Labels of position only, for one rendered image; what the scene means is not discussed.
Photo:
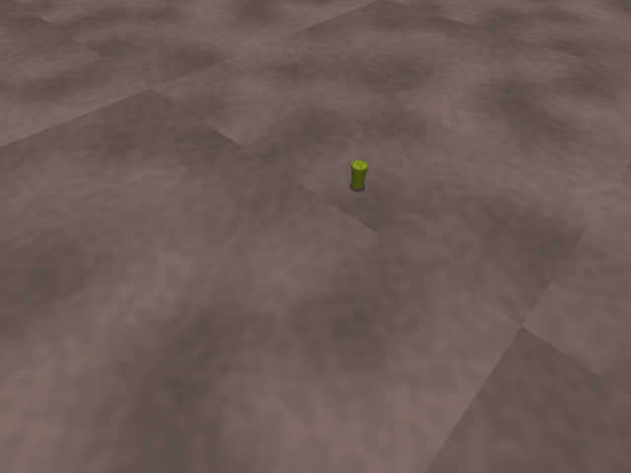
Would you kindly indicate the cup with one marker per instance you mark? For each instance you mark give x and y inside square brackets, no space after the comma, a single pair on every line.
[359,169]

